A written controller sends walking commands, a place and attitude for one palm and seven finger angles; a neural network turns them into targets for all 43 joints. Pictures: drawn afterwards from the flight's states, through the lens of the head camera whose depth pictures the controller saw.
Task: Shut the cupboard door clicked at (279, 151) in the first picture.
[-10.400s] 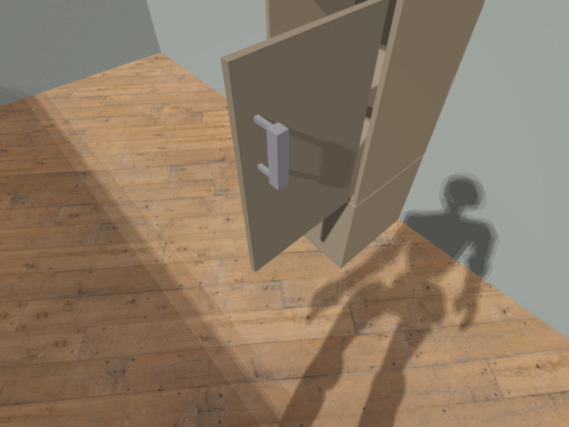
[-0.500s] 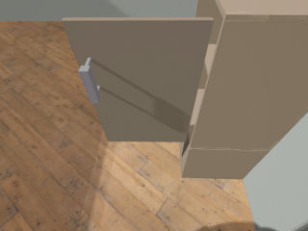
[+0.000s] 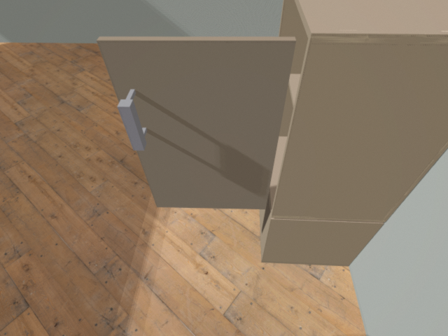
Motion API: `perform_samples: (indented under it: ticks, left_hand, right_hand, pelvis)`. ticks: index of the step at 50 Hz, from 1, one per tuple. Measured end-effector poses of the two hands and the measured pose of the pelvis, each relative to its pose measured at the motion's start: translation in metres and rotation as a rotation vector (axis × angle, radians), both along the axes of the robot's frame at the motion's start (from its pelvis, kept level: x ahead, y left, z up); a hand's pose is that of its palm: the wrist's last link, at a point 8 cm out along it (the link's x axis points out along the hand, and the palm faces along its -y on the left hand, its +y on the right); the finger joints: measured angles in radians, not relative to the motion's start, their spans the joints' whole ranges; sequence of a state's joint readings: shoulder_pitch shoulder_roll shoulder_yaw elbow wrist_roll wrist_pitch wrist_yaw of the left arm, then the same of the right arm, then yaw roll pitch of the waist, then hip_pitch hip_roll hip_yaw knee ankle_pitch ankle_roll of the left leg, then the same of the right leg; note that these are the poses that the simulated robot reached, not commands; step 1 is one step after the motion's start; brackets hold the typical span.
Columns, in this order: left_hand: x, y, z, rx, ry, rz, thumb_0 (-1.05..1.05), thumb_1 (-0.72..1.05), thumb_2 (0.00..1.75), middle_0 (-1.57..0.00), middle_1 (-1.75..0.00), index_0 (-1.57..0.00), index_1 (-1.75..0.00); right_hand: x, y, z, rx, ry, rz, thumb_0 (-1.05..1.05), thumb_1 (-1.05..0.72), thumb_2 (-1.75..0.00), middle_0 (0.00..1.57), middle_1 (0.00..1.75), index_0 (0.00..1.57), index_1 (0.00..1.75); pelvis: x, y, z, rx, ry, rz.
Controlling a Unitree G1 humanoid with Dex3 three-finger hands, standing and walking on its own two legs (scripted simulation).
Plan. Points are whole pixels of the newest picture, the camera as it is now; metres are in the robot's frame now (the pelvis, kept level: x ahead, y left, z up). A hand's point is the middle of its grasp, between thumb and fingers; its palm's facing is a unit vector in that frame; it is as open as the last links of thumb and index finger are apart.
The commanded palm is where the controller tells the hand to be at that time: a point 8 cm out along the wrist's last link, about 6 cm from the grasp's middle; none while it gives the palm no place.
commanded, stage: look again from close up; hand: left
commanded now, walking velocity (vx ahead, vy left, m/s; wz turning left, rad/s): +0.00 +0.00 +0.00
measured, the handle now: (135, 120) +0.55 +0.24 +0.08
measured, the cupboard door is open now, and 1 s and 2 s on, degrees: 91 91 91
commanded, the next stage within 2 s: shuffle to correct the standing spot in 0.54 s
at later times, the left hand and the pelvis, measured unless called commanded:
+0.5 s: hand out of the picture +0.04 +0.17 -0.17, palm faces +0.00 -0.98 -0.21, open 7.4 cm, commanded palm none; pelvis +0.03 -0.01 +0.00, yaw +0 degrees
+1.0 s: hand out of the picture +0.06 +0.19 -0.18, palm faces +0.04 -0.98 -0.21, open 7.4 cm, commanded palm none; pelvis +0.08 +0.01 -0.01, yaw +0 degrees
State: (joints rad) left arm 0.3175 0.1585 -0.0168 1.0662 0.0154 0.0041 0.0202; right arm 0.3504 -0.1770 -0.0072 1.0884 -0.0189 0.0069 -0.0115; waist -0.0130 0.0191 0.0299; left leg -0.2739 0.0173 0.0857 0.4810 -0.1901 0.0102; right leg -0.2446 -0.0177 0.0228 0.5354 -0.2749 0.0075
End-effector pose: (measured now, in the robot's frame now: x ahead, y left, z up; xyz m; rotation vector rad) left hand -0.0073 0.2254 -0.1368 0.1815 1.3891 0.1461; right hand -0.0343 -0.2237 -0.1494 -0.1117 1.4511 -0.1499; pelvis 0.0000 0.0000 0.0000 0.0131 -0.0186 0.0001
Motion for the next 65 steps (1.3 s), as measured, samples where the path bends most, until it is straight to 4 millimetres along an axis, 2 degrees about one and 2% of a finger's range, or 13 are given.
perform_samples:
  ticks: [6,15,26,37,43,50,57,65]
  left_hand:
    - [0.002,-0.008,-0.001,-0.015,0.020,0.007,0.00,0.91,0.90,-0.20,-0.30,-0.20,-0.30]
    - [0.021,-0.015,-0.002,-0.020,-0.003,0.009,0.00,0.91,0.90,-0.20,-0.30,-0.20,-0.30]
    - [0.043,-0.011,0.000,-0.003,-0.019,0.004,0.00,0.91,0.90,-0.20,-0.30,-0.20,-0.30]
    - [0.064,-0.003,0.002,0.021,-0.044,0.006,0.00,0.91,0.90,-0.20,-0.30,-0.20,-0.30]
    - [0.067,0.000,-0.004,0.005,-0.040,0.043,0.00,0.91,0.90,-0.20,-0.30,-0.20,-0.30]
    - [0.064,0.013,-0.014,-0.006,0.051,0.061,0.00,0.91,0.90,-0.20,-0.30,-0.20,-0.30]
    - [0.095,0.022,-0.004,0.040,0.011,0.039,0.00,0.91,0.90,-0.20,-0.30,-0.20,-0.30]
    - [0.128,0.015,0.003,0.057,-0.084,-0.020,0.00,0.91,0.90,-0.20,-0.30,-0.20,-0.30]
  right_hand:
    - [0.005,0.003,0.002,0.007,0.015,0.001,0.00,-0.90,-0.90,0.20,0.30,0.20,0.30]
    - [0.045,0.004,0.002,0.016,-0.053,0.020,0.00,-0.90,-0.90,0.20,0.30,0.20,0.30]
    - [0.083,-0.015,0.006,-0.022,-0.096,0.041,0.01,-0.91,-0.90,0.20,0.30,0.20,0.30]
    - [0.107,-0.024,0.007,-0.038,-0.113,0.064,0.00,-0.90,-0.90,0.20,0.30,0.20,0.30]
    - [0.115,-0.018,0.002,-0.035,-0.087,0.081,0.00,-0.90,-0.90,0.20,0.30,0.20,0.30]
    - [0.125,0.004,0.003,-0.047,-0.084,0.064,0.00,-0.90,-0.90,0.20,0.30,0.20,0.30]
    - [0.124,0.014,-0.003,-0.014,-0.035,0.034,0.00,-0.90,-0.90,0.20,0.30,0.20,0.30]
    - [0.135,-0.001,0.001,-0.024,-0.080,0.010,0.01,-0.92,-0.90,0.20,0.30,0.20,0.30]
  pelvis:
    - [0.006,-0.003,0.002,0.000,0.000,0.001]
    - [0.017,-0.008,0.004,0.000,-0.003,0.001]
    - [0.032,-0.012,0.005,0.001,0.002,0.000]
    - [0.046,-0.015,0.004,0.001,0.002,0.003]
    - [0.062,-0.008,-0.002,-0.011,-0.001,0.015]
    - [0.083,0.008,-0.006,0.011,-0.004,-0.006]
    - [0.088,0.007,-0.003,0.013,-0.004,-0.002]
    - [0.084,0.002,0.000,-0.009,0.030,-0.006]
